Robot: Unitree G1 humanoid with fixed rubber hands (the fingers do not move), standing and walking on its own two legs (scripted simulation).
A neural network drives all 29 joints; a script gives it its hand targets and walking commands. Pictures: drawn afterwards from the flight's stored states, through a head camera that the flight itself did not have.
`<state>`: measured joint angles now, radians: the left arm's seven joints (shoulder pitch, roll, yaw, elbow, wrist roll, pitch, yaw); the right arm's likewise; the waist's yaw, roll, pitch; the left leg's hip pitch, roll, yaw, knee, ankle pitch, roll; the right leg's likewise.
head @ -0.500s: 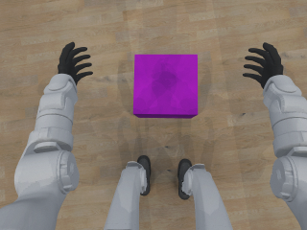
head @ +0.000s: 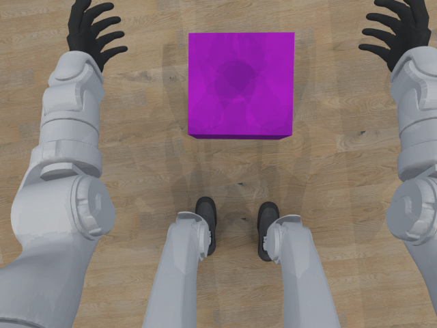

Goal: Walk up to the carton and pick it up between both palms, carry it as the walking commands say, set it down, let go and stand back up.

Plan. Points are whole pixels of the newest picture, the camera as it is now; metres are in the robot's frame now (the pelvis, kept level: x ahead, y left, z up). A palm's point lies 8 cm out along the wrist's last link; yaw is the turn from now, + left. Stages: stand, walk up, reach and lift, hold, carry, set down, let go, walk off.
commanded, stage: reach and lift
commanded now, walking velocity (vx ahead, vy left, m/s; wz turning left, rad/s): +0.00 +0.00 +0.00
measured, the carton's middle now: (239, 92) +0.57 +0.00 -0.53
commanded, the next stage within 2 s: none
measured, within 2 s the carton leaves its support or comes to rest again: neither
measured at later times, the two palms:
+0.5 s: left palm (135, 86) +0.53 +0.23 -0.28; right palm (344, 86) +0.53 -0.23 -0.29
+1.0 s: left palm (154, 103) +0.51 +0.23 -0.41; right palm (320, 102) +0.52 -0.21 -0.41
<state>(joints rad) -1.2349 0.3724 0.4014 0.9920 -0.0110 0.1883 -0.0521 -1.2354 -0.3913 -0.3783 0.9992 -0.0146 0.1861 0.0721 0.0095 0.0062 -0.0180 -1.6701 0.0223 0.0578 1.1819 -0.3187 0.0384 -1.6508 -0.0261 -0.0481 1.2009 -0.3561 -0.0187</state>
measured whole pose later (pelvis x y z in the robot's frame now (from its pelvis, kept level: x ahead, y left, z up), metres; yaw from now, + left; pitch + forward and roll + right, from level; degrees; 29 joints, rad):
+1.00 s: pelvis -0.05 +0.00 -0.25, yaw +0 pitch +30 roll -1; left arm -1.60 0.50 0.11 1.23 -0.27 0.12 0.09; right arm -1.58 -0.49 -0.09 1.21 0.24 0.14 -0.06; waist 0.02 0.01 0.52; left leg -2.17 0.05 0.04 2.17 -0.52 0.06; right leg -2.13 -0.05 -0.06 2.19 -0.58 -0.05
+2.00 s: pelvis -0.04 +0.00 -0.28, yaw -1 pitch +33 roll +0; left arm -1.62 0.41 0.06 1.26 -0.28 0.05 0.11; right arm -1.61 -0.45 0.00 1.25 0.32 0.07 -0.11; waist 0.02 -0.01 0.52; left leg -2.27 0.06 0.05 2.24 -0.54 0.06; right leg -2.24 -0.04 -0.05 2.27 -0.59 -0.04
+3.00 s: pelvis -0.04 +0.00 -0.28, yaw -2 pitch +30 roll +0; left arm -1.54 0.42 0.07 1.12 -0.28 0.18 0.13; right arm -1.56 -0.42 0.02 1.16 0.30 0.17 -0.14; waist 0.04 0.00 0.53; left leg -2.22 0.02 0.02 2.27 -0.57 0.02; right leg -2.21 0.00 -0.03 2.28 -0.60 -0.03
